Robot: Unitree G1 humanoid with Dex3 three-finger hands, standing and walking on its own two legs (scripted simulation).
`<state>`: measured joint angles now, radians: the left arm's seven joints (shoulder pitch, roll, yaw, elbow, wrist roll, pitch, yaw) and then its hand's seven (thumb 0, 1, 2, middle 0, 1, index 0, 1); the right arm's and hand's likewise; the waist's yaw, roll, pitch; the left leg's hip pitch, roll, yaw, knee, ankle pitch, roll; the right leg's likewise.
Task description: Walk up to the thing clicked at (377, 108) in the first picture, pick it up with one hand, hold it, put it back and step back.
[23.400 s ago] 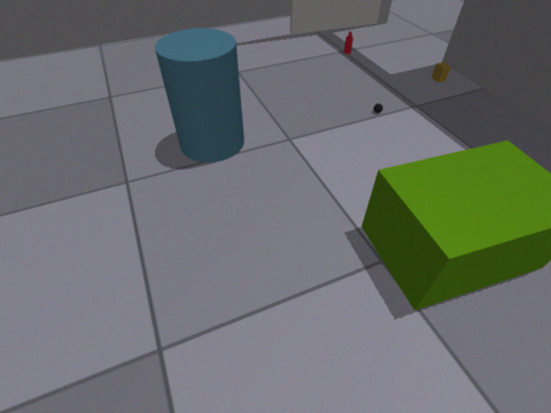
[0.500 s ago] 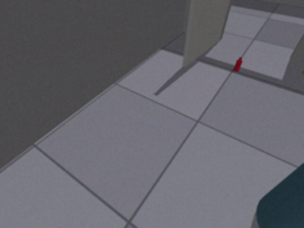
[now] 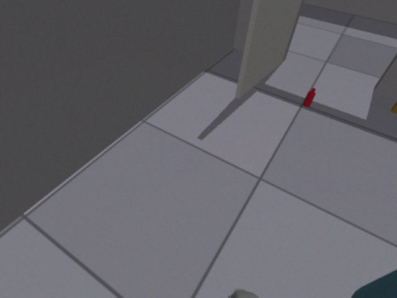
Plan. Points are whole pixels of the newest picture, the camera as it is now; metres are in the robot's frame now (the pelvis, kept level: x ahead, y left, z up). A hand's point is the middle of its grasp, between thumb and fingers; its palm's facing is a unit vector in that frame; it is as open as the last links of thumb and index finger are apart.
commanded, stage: walk up
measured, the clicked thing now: out of the picture +1.03 -1.58 -0.75
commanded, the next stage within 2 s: none
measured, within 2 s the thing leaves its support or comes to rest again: neither
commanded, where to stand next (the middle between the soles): +1.13 -0.03 m, yaw +2 degrees
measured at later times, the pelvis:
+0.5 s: pelvis +0.27 -0.03 -0.01, yaw +1 degrees
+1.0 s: pelvis +0.53 -0.01 -0.01, yaw -1 degrees
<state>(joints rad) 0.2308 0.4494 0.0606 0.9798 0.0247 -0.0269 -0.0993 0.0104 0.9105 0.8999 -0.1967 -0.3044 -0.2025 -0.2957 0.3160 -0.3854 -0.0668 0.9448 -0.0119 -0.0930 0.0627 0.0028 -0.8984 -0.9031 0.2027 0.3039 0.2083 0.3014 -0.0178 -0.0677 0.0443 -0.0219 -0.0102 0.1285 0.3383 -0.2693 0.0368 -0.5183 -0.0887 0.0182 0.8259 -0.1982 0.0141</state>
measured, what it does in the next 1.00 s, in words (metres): walks ahead: right foot, then left foot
